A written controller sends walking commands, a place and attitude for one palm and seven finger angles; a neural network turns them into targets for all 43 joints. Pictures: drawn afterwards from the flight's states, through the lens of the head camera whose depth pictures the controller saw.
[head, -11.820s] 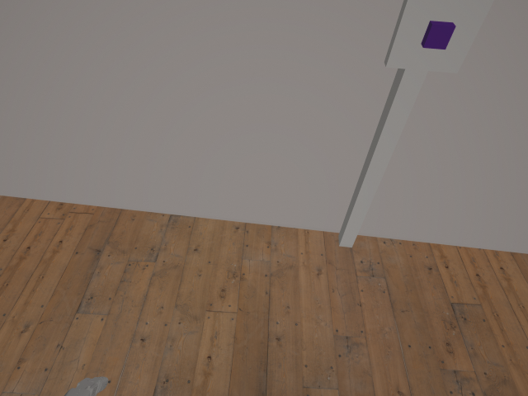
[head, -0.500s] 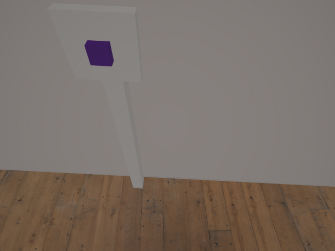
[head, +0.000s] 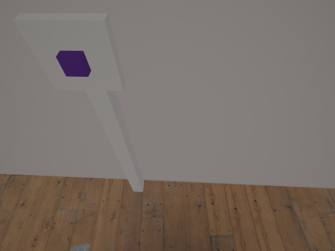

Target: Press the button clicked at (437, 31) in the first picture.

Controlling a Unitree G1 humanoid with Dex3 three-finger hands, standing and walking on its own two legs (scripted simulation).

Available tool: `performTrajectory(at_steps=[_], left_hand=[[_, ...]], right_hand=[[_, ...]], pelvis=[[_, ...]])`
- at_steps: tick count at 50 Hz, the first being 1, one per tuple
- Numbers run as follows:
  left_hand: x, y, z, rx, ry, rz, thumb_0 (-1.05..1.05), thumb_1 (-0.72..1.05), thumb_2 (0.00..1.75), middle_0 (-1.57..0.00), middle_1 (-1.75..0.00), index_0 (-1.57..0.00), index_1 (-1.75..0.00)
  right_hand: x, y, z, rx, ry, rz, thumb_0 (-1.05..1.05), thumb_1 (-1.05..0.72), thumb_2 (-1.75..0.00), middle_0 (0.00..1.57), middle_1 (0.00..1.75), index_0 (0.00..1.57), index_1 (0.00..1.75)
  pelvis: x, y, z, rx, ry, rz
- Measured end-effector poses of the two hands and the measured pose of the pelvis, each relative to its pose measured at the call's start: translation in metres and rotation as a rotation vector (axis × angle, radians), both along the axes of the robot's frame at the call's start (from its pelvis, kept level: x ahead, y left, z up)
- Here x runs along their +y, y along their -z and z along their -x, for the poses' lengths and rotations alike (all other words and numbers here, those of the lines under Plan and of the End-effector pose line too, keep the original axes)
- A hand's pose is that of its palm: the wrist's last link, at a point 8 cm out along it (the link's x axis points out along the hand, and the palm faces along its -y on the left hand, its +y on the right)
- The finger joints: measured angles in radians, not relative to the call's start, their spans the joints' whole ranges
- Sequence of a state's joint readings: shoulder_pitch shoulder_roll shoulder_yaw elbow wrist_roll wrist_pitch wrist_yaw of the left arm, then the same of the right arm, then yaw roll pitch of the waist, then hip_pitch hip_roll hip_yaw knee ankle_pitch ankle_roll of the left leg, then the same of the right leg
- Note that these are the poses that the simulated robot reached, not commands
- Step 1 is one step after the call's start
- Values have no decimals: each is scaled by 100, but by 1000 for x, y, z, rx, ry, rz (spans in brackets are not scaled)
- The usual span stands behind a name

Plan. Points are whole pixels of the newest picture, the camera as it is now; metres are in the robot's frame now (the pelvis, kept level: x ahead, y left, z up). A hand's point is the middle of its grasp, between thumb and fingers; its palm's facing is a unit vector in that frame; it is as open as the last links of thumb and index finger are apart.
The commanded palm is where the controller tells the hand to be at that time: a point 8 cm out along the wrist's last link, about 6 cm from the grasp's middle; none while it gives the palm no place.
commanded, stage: come to a stop and stand still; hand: left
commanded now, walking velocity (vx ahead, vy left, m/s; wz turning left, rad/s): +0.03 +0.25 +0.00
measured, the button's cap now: (75, 63) +0.46 +0.24 +0.20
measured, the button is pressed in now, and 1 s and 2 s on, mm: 0 0 0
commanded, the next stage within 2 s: look again from close up in 0.74 s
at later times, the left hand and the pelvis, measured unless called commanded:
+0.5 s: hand out of the picture -0.04 +0.22 -0.17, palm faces +0.10 -0.97 -0.23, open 7.4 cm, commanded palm none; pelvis -0.04 +0.02 +0.01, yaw +2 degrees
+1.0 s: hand out of the picture -0.05 +0.20 -0.16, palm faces +0.00 -0.98 -0.19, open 7.3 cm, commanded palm none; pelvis -0.05 +0.03 +0.01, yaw +1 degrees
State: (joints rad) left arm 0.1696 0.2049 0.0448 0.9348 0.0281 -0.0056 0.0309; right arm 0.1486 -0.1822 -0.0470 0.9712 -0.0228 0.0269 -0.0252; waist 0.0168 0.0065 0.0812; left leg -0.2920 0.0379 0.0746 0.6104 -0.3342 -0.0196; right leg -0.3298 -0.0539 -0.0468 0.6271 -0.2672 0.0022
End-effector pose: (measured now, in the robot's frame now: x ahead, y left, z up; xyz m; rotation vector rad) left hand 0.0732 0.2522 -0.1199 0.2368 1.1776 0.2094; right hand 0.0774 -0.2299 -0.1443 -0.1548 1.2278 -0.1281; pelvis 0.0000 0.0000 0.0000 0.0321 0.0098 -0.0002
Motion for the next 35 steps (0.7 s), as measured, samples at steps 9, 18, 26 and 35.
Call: performTrajectory(at_steps=[9, 18, 26, 35], left_hand=[[-31, -12, 23, 16, -2, 25, 1, 91, 90, -20, -30, -20, -30], [-14, -4, 85, 104, -72, 48, 1, 91, 90, -20, -30, -21, -30], [18, 18, 124, 190, -113, 78, 1, 91, 90, -20, -30, -20, -30], [3, 13, 121, 163, -82, 100, 1, 91, 90, -20, -30, -20, -30]], right_hand=[[-31, -6, 28, 69, 17, -1, 0, -91, -90, 20, 30, 19, 29], [-18, -22, 45, 84, -28, 25, 1, -91, -90, 20, 30, 19, 29], [26, -23, 65, 38, -32, 37, 0, -91, -90, 20, 30, 19, 29], [38, -10, 95, 93, -10, 5, 1, -94, -90, 20, 30, 20, 29]], pelvis=[[-16, -11, 10, -2, -19, -15], [-5, -17, 27, 4, -32, -20], [22, -8, 38, -9, -33, 19], [28, -8, 44, 0, -21, -10]])
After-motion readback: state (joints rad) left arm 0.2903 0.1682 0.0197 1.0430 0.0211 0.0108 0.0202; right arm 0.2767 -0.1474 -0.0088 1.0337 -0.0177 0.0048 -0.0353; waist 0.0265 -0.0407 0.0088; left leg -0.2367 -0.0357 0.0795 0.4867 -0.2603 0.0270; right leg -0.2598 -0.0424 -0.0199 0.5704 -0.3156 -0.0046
